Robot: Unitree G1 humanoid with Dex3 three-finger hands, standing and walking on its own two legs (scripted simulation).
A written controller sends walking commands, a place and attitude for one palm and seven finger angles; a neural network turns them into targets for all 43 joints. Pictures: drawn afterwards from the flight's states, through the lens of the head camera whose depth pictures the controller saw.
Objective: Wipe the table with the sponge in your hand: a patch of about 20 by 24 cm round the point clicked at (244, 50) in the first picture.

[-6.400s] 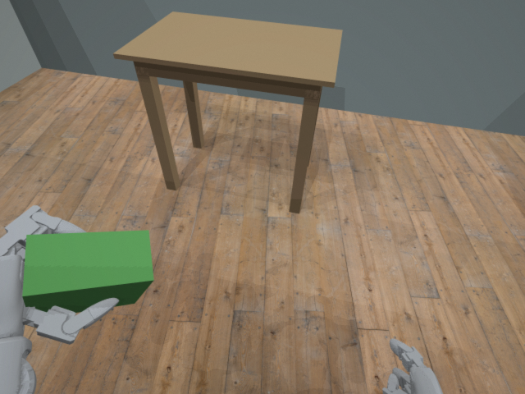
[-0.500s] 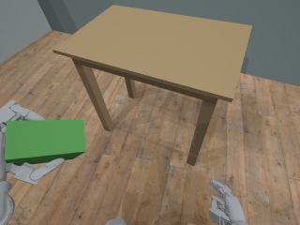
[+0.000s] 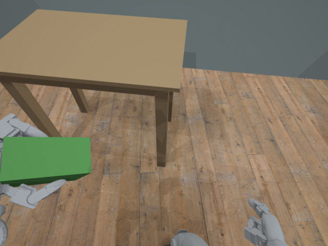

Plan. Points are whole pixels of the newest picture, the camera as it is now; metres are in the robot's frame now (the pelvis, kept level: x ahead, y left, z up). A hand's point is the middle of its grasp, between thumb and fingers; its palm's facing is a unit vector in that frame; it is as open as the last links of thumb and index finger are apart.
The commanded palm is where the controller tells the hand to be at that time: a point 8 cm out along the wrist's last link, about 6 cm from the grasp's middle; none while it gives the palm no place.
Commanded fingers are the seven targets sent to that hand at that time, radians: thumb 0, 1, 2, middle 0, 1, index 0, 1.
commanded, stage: turn to face it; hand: left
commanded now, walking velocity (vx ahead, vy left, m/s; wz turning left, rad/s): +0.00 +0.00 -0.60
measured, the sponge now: (59, 162) +0.23 +0.21 +0.15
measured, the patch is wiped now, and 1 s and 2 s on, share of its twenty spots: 0.00 0.00 0.00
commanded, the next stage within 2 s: take the last steps up to it in 0.74 s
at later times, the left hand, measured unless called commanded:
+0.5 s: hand (122, 153) +0.24 +0.09 +0.19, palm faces +0.09 -0.84 -0.54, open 10.3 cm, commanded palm +0.20 +0.15 +0.19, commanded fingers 0.00 0.10 1.30 -1.20 -1.60 -1.20 -1.60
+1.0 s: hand (156, 178) +0.21 +0.03 +0.17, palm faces +0.00 -0.89 -0.46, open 10.3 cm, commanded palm +0.16 +0.12 +0.19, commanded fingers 0.00 0.10 1.30 -1.20 -1.60 -1.20 -1.60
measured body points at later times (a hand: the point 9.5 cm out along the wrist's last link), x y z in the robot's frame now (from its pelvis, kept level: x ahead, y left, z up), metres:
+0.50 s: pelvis -0.04 -0.07 +0.01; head +0.00 -0.09 +0.46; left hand +0.23 +0.14 +0.21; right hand +0.04 -0.36 -0.09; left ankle -0.02 +0.08 -0.69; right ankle +0.03 -0.12 -0.73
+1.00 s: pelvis -0.10 -0.08 +0.00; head -0.07 -0.11 +0.45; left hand +0.20 +0.08 +0.19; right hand -0.03 -0.33 -0.12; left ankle -0.07 +0.07 -0.67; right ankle -0.08 -0.16 -0.73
